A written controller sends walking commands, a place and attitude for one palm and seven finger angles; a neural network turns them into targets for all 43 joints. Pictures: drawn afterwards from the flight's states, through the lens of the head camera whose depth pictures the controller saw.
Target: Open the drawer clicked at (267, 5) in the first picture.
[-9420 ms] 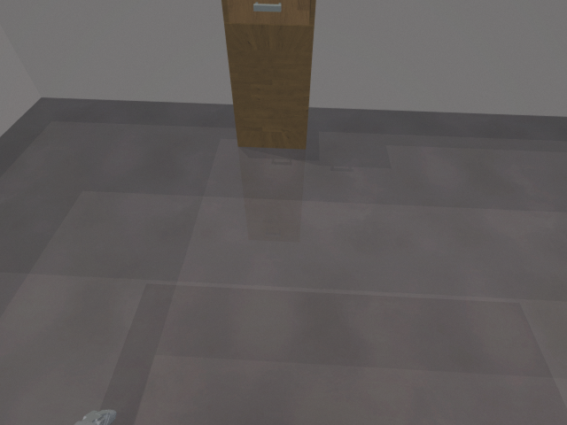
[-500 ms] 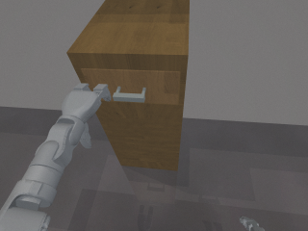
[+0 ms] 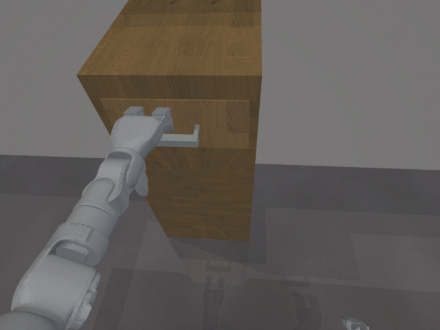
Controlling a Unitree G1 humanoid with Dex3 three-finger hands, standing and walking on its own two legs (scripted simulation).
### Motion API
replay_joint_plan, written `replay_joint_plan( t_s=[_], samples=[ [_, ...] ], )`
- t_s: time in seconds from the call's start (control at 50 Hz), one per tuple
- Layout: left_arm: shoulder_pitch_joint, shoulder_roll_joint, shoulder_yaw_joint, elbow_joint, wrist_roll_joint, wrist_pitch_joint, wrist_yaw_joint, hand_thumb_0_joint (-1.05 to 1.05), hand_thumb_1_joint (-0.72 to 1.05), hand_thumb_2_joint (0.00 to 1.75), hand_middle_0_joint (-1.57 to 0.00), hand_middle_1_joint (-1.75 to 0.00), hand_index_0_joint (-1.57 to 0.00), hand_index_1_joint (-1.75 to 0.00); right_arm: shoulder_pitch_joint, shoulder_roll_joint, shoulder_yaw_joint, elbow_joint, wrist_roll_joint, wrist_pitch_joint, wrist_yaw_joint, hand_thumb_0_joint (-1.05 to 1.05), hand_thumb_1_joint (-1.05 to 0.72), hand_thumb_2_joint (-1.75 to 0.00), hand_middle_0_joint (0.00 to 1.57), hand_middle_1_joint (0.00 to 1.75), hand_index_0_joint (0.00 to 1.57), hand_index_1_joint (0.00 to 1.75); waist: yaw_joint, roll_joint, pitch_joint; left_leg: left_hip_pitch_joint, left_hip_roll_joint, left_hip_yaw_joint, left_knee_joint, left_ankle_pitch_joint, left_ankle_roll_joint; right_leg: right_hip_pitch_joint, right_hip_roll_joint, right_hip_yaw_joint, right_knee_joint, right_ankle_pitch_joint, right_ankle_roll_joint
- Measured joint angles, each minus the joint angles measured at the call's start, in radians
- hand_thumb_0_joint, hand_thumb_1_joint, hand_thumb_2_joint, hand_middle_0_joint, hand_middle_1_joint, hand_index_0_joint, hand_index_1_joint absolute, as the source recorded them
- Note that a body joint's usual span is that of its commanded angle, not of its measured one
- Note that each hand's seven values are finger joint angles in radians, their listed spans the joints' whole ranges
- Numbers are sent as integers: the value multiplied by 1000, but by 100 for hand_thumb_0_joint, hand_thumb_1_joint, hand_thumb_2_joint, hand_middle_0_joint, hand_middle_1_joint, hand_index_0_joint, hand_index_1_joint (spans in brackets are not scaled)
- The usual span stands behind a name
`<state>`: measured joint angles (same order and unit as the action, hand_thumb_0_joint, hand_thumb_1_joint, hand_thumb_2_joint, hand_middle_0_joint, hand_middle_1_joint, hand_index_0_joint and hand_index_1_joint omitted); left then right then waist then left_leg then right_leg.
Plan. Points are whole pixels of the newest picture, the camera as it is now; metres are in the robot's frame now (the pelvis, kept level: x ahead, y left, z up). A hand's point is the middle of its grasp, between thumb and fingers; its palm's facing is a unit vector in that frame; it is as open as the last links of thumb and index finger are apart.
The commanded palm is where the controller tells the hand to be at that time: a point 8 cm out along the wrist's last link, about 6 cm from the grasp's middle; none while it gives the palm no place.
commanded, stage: move the hooked fingers above the handle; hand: left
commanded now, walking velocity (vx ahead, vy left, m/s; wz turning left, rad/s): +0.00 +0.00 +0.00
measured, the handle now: (176, 134) +0.55 +0.14 +0.00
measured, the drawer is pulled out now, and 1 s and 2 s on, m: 0.00 0.00 0.00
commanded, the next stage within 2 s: lower the fingers behind the handle in 1.24 s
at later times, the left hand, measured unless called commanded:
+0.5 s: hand (170, 136) +0.49 +0.13 +0.05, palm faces -0.02 +0.00 -1.00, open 13.8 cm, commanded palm +0.48 +0.14 +0.11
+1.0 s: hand (168, 136) +0.49 +0.14 +0.05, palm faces -0.02 +0.00 -1.00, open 13.8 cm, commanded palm +0.48 +0.15 +0.11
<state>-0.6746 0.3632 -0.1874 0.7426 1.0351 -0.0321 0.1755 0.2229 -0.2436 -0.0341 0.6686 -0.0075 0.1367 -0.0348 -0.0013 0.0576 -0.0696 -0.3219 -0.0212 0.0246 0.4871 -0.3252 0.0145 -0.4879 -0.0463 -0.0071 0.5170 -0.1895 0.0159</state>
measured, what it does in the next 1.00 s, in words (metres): stands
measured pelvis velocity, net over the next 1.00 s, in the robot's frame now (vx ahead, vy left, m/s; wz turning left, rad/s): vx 0.00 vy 0.00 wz -0.01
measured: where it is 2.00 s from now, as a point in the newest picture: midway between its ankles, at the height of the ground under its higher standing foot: outside the picture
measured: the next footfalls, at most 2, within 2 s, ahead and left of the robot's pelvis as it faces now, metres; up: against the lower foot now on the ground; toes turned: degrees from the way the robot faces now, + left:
none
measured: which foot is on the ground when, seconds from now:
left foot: down 0.00-1.00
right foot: down 0.00-1.00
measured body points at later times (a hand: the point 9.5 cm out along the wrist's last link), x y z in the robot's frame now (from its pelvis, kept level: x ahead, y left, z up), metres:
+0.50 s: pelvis +0.00 -0.01 -0.01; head +0.08 -0.03 +0.43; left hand +0.48 +0.13 +0.11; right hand +0.04 -0.28 -0.15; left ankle -0.06 +0.11 -0.73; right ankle +0.03 -0.13 -0.73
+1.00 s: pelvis +0.00 +0.00 -0.01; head +0.08 -0.03 +0.43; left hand +0.49 +0.14 +0.10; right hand +0.02 -0.28 -0.15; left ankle -0.06 +0.11 -0.73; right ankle +0.03 -0.13 -0.73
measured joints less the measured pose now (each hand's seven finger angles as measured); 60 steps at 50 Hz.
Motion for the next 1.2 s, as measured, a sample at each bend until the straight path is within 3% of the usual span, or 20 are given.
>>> replay_joint_plan(
  t_s=[0.34, 0.66, 0.76, 1.0, 1.2],
  samples=[
    [-129, -26, 7, 170, 27, 14, 68, 0, -49, 30, -32, -120, -32, -120, 57, -11, -23, 24, -16, 5, 13, 0, -91, -90, 20, 30, 20, 30, -42, -1, -19, -89, 9, -2, 58, -29, -5, -86, 7, -2, 48, -23, -5],
    [-276, 0, 65, 348, 38, 55, 101, 0, -49, 30, -31, -120, -32, -120, 92, -23, -14, 37, -22, -10, 10, 0, -91, -90, 20, 30, 20, 30, -115, -3, -28, -179, 18, 19, 99, -37, -6, -179, 20, 18, 75, -13, -7],
    [-248, 14, 85, 326, 38, 46, 102, 0, -49, 30, -31, -120, -32, -120, 111, -26, -19, 33, -21, -8, 11, 0, -91, -90, 20, 30, 20, 30, -111, 3, -34, -184, 21, 29, 101, -39, -5, -187, 24, 27, 76, -11, -6],
    [-242, 0, 32, 311, 35, 28, 113, 0, -49, 30, -32, -120, -32, -120, 95, -19, -24, 40, -18, -21, 9, 0, -91, -90, 20, 30, 20, 30, -94, -3, -27, -177, 13, 6, 101, -35, -3, -165, 13, 6, 65, -11, -4],
    [-263, -25, 42, 332, 35, 60, 111, 0, -49, 30, -31, -120, -32, -120, 69, -15, -16, 25, -19, -12, 19, 0, -91, -90, 20, 30, 20, 30, -91, 0, -46, -169, 12, 14, 98, -42, 1, -162, 13, 14, 67, -17, 1]
  ],
)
